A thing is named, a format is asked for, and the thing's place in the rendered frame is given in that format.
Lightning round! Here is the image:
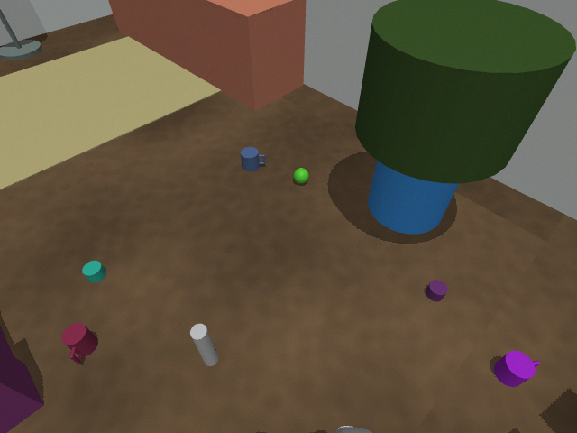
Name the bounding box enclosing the potted plant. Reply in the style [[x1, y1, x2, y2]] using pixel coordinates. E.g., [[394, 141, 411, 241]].
[[355, 0, 576, 235]]

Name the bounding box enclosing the floor lamp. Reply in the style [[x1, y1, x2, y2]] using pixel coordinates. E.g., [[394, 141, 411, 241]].
[[0, 9, 42, 60]]

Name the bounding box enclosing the sofa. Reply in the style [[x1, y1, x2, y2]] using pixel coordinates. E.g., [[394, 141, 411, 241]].
[[0, 327, 44, 433]]

